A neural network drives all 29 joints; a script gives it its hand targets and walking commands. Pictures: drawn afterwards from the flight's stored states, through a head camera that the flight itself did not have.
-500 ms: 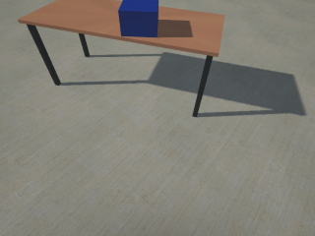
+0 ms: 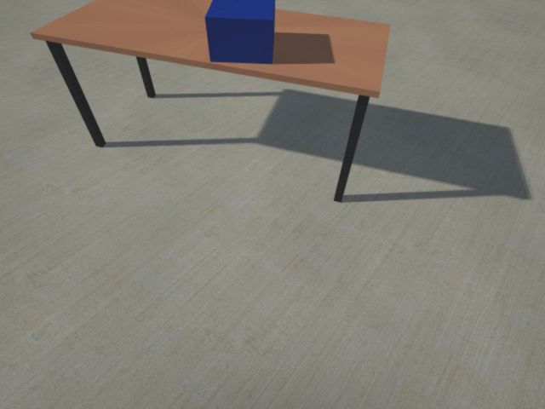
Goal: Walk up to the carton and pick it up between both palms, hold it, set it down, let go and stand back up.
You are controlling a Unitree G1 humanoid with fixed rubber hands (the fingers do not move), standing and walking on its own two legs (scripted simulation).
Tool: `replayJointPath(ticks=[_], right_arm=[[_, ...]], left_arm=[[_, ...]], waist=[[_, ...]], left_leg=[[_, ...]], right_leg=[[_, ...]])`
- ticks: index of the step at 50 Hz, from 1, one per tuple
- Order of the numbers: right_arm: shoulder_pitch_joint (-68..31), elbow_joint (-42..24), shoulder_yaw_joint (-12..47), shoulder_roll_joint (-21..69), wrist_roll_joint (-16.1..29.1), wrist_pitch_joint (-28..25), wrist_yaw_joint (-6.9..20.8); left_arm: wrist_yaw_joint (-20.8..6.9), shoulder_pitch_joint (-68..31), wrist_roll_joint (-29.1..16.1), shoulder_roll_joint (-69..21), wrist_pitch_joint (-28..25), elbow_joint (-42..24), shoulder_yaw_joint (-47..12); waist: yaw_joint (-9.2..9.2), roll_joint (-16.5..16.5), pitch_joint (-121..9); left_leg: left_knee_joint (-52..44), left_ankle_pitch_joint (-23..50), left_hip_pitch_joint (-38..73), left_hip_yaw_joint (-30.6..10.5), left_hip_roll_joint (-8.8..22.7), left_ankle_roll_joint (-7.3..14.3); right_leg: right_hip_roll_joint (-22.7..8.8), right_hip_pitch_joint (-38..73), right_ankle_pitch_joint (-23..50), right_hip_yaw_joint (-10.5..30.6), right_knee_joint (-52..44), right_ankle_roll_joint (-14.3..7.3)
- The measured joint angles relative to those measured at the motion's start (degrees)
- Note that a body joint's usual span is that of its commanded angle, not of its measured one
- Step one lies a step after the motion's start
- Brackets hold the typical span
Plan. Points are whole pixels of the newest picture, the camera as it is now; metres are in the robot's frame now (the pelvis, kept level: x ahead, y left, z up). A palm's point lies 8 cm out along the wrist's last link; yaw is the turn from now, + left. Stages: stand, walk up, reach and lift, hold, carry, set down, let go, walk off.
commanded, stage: stand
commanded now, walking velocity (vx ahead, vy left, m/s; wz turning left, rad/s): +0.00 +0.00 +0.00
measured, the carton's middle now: (243, 27) +1.49 +0.13 -0.05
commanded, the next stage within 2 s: walk up in 0.28 s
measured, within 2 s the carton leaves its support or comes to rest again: neither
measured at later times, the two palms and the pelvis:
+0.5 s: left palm out of the picture +0.03 +0.25 -0.13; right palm out of the picture +0.01 -0.24 -0.13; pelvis +0.01 +0.00 +0.00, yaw +0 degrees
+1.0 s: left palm out of the picture +0.10 +0.20 -0.12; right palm out of the picture +0.15 -0.31 -0.14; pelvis +0.12 -0.05 -0.01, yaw -9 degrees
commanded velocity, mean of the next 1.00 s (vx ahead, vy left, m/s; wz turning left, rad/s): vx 0.00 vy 0.00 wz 0.00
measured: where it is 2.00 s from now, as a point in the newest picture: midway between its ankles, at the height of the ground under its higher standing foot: (252, 300)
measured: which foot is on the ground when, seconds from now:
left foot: down 0.00-0.80, up 0.82-1.00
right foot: down 0.00-0.56, up 0.58-0.80, down 0.82-1.00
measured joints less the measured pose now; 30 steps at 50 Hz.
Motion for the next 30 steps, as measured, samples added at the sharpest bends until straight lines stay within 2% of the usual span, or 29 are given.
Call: replayJointPath(ticks=[25,28,30], right_arm=[[-0.8,1.7,-0.2,0.9,-0.1,-0.4,-0.5],[0.0,0.0,-2.3,0.6,-2.5,-0.2,0.7],[0.2,-0.9,-3.4,-0.2,-2.9,-0.8,1.2]], left_arm=[[0.4,-1.6,0.0,-0.9,-0.2,2.0,0.0],[-0.3,1.1,1.4,-1.3,-0.3,0.7,1.4],[-0.8,2.9,1.8,-1.6,0.1,0.1,2.3]], waist=[[-0.06,-0.1,0.1],[-0.12,0.3,-1.3],[-0.85,1.3,-1.8]], left_leg=[[-1.3,0.2,1.4,-0.3,-0.2,0.1],[3.0,-10.2,0.4,0.9,0.0,1.6],[3.4,-11.6,0.5,2.1,0.8,2.9]], right_leg=[[-0.2,1.6,0.2,-0.3,-1.4,0.1],[0.2,-0.8,-11.7,0.6,4.6,-1.9],[0.1,-4.5,-14.8,-1.8,12.5,-2.0]])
